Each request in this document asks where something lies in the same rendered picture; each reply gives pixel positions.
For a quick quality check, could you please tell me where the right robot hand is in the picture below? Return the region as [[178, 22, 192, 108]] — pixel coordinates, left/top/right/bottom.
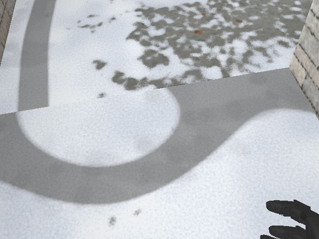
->
[[260, 199, 319, 239]]

